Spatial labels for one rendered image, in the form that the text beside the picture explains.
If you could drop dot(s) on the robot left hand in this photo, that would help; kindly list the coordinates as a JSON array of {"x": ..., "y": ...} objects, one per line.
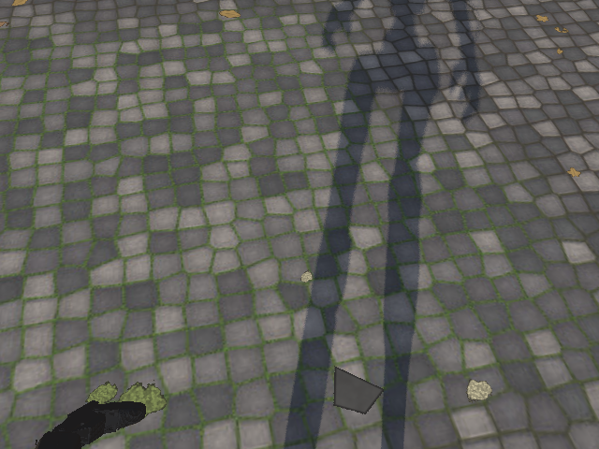
[{"x": 90, "y": 422}]

